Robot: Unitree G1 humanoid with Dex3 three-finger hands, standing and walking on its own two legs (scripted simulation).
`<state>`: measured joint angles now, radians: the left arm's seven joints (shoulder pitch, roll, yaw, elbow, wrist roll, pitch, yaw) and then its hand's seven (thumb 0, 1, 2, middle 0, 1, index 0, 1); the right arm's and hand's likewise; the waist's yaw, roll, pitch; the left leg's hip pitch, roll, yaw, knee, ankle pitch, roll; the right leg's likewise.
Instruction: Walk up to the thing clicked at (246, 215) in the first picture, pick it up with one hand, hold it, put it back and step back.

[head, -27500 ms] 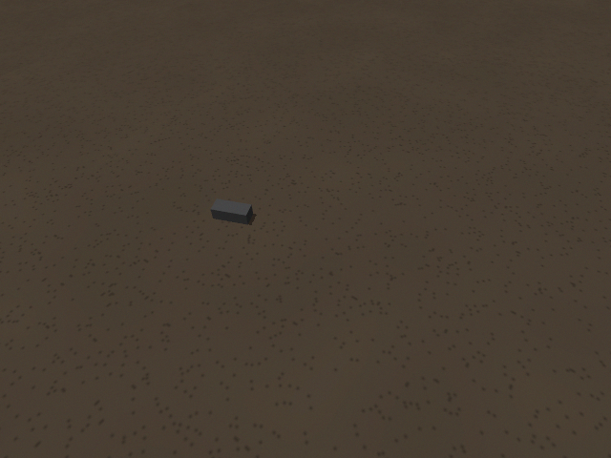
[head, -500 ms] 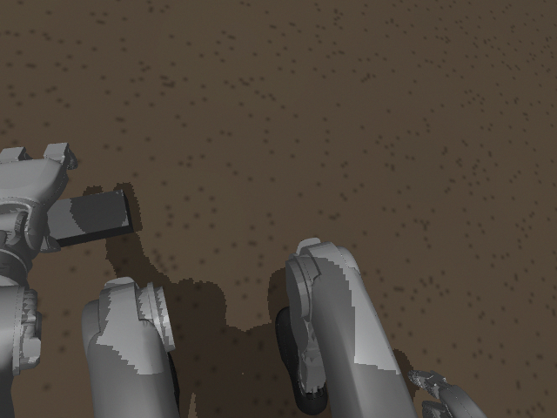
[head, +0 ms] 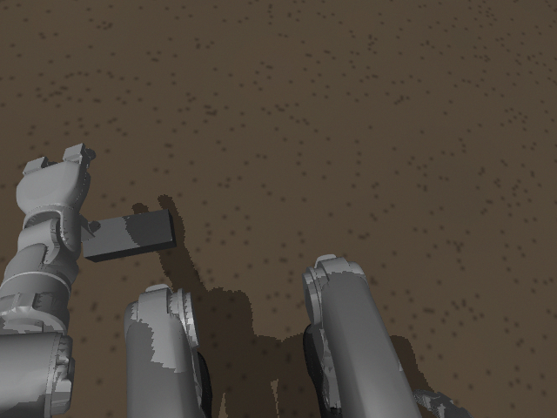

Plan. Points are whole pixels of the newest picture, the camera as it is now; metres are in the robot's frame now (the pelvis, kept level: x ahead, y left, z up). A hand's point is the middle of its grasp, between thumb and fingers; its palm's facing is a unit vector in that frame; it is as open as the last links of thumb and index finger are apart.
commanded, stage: home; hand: left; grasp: from above
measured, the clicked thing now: (131, 235) +0.47 +0.25 -0.35
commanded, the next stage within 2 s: none
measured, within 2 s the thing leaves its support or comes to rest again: neither
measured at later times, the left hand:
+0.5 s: hand (11, 336) +0.27 +0.22 +0.08, palm faces -0.11 -0.86 -0.51, open 7.4 cm
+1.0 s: hand out of the picture +0.23 +0.20 +0.28, palm faces +0.17 -0.96 -0.21, open 7.4 cm
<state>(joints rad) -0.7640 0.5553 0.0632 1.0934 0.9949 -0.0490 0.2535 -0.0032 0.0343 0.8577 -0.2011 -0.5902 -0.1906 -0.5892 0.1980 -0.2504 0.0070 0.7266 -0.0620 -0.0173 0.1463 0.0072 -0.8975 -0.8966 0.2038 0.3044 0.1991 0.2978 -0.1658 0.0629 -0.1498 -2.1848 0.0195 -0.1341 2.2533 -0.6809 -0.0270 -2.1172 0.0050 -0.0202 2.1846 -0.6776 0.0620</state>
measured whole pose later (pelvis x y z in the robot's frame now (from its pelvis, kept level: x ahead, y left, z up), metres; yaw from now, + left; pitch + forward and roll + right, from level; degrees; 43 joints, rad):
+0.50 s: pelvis +0.01 +0.00 +0.18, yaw +4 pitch +26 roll -4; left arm 0.00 0.34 -0.01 0.24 0.25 0.25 0.07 0.01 0.88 0.89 -0.21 -0.30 -0.21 -0.30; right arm 0.06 -0.24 0.01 0.56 0.04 -0.07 -0.03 0.01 -0.90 -0.90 0.20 0.30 0.20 0.30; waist -0.05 0.02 -0.19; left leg -1.53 0.03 -0.09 1.67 -0.60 -0.03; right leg -1.47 -0.02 -0.03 1.62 -0.61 0.03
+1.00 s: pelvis +0.08 +0.01 +0.33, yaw +6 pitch +13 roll -3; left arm 0.49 0.22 0.04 -0.16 -0.07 0.48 0.06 0.01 0.90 0.90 -0.21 -0.30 -0.20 -0.29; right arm 0.31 -0.21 0.04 0.51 0.03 -0.19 -0.19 0.02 -0.90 -0.90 0.20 0.30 0.20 0.30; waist -0.06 0.05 -0.19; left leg -0.78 0.05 -0.06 1.06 -0.50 -0.02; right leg -0.72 -0.02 -0.05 0.99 -0.49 0.04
